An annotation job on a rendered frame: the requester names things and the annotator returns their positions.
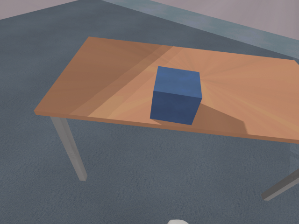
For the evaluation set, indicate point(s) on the table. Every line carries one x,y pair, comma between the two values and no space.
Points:
112,81

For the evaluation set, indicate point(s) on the carton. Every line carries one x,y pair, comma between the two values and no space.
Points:
176,95

